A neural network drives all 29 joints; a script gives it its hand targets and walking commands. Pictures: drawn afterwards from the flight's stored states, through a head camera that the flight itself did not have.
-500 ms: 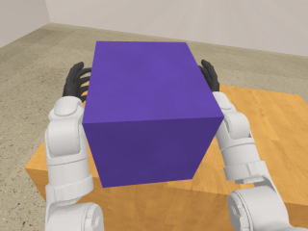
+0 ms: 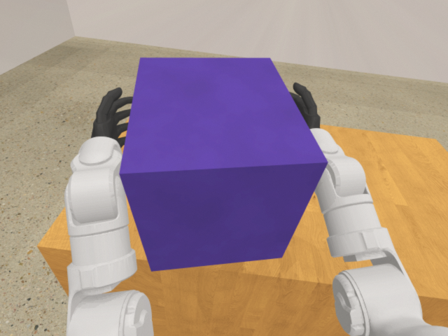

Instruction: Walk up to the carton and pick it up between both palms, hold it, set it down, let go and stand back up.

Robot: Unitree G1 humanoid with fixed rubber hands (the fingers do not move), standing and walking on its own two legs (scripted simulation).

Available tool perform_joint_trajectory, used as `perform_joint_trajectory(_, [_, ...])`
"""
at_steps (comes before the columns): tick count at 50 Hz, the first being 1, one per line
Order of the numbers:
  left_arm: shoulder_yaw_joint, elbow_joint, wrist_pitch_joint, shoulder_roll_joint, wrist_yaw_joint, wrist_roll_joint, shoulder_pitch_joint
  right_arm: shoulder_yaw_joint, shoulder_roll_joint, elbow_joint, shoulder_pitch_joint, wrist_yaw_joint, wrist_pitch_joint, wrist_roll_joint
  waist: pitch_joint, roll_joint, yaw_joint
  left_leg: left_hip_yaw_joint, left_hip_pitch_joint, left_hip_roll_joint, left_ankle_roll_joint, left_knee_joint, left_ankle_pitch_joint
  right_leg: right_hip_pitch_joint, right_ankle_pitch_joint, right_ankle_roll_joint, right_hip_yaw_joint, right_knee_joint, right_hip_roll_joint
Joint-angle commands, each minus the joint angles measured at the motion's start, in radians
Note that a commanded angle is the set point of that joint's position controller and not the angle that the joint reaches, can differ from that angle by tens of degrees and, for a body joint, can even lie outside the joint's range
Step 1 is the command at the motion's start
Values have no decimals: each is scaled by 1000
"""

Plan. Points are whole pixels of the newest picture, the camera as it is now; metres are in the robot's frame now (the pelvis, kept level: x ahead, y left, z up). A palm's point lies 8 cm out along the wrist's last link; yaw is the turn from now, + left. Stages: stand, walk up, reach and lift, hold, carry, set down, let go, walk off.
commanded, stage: hold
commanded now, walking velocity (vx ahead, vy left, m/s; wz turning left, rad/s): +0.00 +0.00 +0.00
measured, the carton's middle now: (213, 160) +0.35 +0.01 +0.19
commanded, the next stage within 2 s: none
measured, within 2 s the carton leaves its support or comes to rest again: neither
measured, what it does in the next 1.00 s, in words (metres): stands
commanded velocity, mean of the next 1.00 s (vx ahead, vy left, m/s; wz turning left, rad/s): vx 0.00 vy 0.00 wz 0.00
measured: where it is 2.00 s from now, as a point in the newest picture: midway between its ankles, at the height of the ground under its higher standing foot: outside the picture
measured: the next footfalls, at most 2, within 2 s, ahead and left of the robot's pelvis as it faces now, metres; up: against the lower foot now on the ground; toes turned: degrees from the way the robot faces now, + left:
none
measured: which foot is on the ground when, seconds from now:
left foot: down 0.00-1.00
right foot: down 0.00-1.00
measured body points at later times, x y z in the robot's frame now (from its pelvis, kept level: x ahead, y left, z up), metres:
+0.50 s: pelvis +0.00 +0.00 +0.00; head -0.04 +0.04 +0.45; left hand +0.37 +0.16 +0.24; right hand +0.38 -0.15 +0.25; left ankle +0.01 +0.14 -0.75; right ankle +0.00 -0.13 -0.75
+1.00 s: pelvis +0.00 +0.00 +0.00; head -0.04 +0.04 +0.45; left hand +0.37 +0.17 +0.24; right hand +0.38 -0.15 +0.26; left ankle +0.01 +0.14 -0.75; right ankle +0.00 -0.13 -0.75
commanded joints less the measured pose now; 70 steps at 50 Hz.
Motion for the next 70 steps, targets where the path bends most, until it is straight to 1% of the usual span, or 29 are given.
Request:
perform_joint_trajectory(1, [-417, -127, -48, -341, -142, -158, -626, 235, 319, -216, -645, 41, -26, 68, -368, 95, -17, 80, 68, -92, -36, -9, 274, 107, 141, 17, -12, 22, 66])
perform_joint_trajectory(4, [-411, -106, -51, -341, -149, -157, -634, 226, 316, -202, -646, 40, -24, 58, -361, 95, -18, 74, 59, -94, -37, -8, 271, 120, 156, 22, -19, 27, 65])
perform_joint_trajectory(6, [-400, -92, -57, -343, -151, -153, -630, 222, 318, -207, -650, 39, -29, 49, -360, 83, -15, 72, 52, -91, -31, -15, 257, 111, 132, 25, -9, 24, 67])
perform_joint_trajectory(9, [-401, -99, -65, -342, -153, -146, -643, 224, 323, -198, -651, 39, -34, 51, -377, 100, -18, 77, 61, -94, -32, -8, 276, 106, 160, 24, -13, 30, 66])
perform_joint_trajectory(13, [-396, -85, -61, -343, -152, -144, -634, 232, 323, -197, -661, 40, -30, 53, -380, 82, -11, 76, 79, -93, -32, -6, 293, 107, 168, 24, -15, 32, 69])
perform_joint_trajectory(15, [-404, -91, -58, -341, -152, -144, -628, 237, 322, -211, -658, 38, -30, 62, -392, 100, -11, 76, 74, -96, -35, 3, 315, 130, 196, 25, -17, 35, 69])
perform_joint_trajectory(16, [-407, -93, -57, -349, -149, -152, -625, 243, 319, -220, -668, 35, -29, 65, -397, 78, -9, 74, 75, -93, -33, -2, 322, 128, 199, 22, -12, 35, 72])
perform_joint_trajectory(18, [-409, -112, -55, -351, -149, -157, -631, 249, 326, -233, -669, 32, -28, 78, -409, 85, -12, 79, 75, -94, -30, 1, 319, 124, 203, 24, -9, 38, 68])
perform_joint_trajectory(19, [-413, -112, -56, -344, -149, -164, -642, 252, 332, -234, -673, 34, -28, 78, -417, 75, -5, 72, 72, -92, -27, -2, 317, 134, 199, 21, -13, 35, 72])
perform_joint_trajectory(20, [-412, -103, -57, -343, -149, -165, -641, 252, 331, -230, -672, 32, -25, 79, -397, 66, -10, 71, 75, -91, -28, -1, 308, 124, 195, 26, -12, 33, 70])
perform_joint_trajectory(21, [-414, -102, -57, -347, -148, -166, -642, 244, 325, -225, -667, 31, -24, 77, -397, 82, -16, 74, 72, -93, -30, -3, 304, 115, 190, 22, -9, 32, 68])
perform_joint_trajectory(23, [-407, -109, -55, -342, -147, -157, -645, 242, 331, -218, -665, 33, -21, 75, -376, 94, -10, 76, 60, -95, -29, -4, 300, 123, 181, 23, -8, 32, 65])
perform_joint_trajectory(26, [-412, -94, -52, -350, -147, -160, -641, 240, 319, -211, -673, 32, -21, 75, -376, 80, -15, 75, 85, -93, -33, -1, 293, 96, 166, 21, -20, 29, 70])
perform_joint_trajectory(28, [-416, -98, -51, -348, -149, -152, -647, 231, 324, -200, -657, 32, -20, 70, -369, 104, -17, 76, 72, -91, -38, -2, 278, 84, 144, 19, -18, 24, 67])
perform_joint_trajectory(30, [-413, -94, -51, -350, -148, -160, -653, 236, 320, -200, -670, 34, -19, 74, -371, 94, -14, 74, 80, -89, -39, -2, 275, 81, 134, 15, -17, 23, 69])
perform_joint_trajectory(32, [-411, -103, -48, -346, -144, -152, -651, 234, 321, -203, -678, 37, -18, 76, -373, 103, -14, 78, 71, -91, -39, -1, 280, 92, 138, 16, -17, 28, 71])
perform_joint_trajectory(40, [-409, -109, -38, -348, -149, -162, -658, 234, 317, -200, -678, 33, -6, 87, -395, 94, -8, 71, 68, -94, -40, 4, 325, 125, 202, 24, -10, 39, 69])
perform_joint_trajectory(42, [-418, -120, -43, -348, -149, -169, -667, 240, 324, -223, -698, 33, -10, 87, -422, 87, -16, 72, 79, -95, -36, 10, 335, 130, 210, 23, -14, 40, 71])
perform_joint_trajectory(44, [-417, -113, -41, -354, -148, -165, -670, 240, 330, -223, -703, 30, -7, 88, -416, 94, -14, 73, 75, -96, -33, 7, 324, 119, 195, 24, -12, 36, 72])
perform_joint_trajectory(47, [-413, -104, -43, -344, -149, -166, -673, 237, 327, -211, -700, 31, -6, 77, -399, 82, -13, 74, 76, -96, -33, 5, 319, 110, 186, 23, -17, 35, 75])
perform_joint_trajectory(48, [-406, -102, -42, -350, -149, -162, -679, 232, 326, -202, -698, 30, -6, 74, -402, 97, -10, 76, 71, -95, -36, 6, 312, 117, 182, 21, -17, 36, 73])
perform_joint_trajectory(49, [-405, -97, -42, -344, -150, -162, -671, 230, 320, -207, -700, 31, -6, 79, -394, 86, -10, 74, 62, -95, -33, 6, 316, 118, 184, 24, -17, 37, 74])
perform_joint_trajectory(52, [-404, -92, -35, -346, -157, -156, -680, 216, 312, -184, -695, 32, 0, 77, -374, 107, -20, 77, 57, -97, -37, 4, 289, 97, 154, 15, -9, 33, 68])
perform_joint_trajectory(54, [-397, -82, -33, -340, -158, -147, -676, 214, 307, -160, -690, 32, 3, 76, -370, 102, -23, 75, 64, -94, -39, 3, 288, 95, 150, 18, -14, 26, 71])
perform_joint_trajectory(59, [-373, -48, -31, -336, -158, -150, -688, 198, 295, -121, -709, 36, 9, 74, -356, 94, -11, 74, 38, -90, -38, -17, 246, 93, 109, 20, -16, 29, 69])
perform_joint_trajectory(64, [-397, -82, -45, -360, -150, -159, -726, 208, 320, -156, -737, 41, -2, 78, -412, 108, -16, 75, 62, -93, -47, 7, 305, 78, 149, 12, -14, 38, 75])
perform_joint_trajectory(65, [-404, -75, -45, -356, -148, -158, -719, 210, 315, -164, -742, 42, -2, 75, -430, 111, -15, 76, 76, -97, -45, 8, 312, 83, 153, 17, -16, 38, 75])
perform_joint_trajectory(67, [-401, -78, -45, -360, -146, -159, -722, 205, 316, -165, -737, 41, -3, 74, -407, 95, -18, 76, 84, -96, -42, 12, 321, 88, 164, 18, -15, 35, 76])
perform_joint_trajectory(70, [-416, -83, -42, -355, -151, -161, -694, 213, 310, -169, -713, 38, -2, 86, -421, 113, -21, 70, 87, -93, -43, 23, 345, 101, 176, 14, -9, 37, 79])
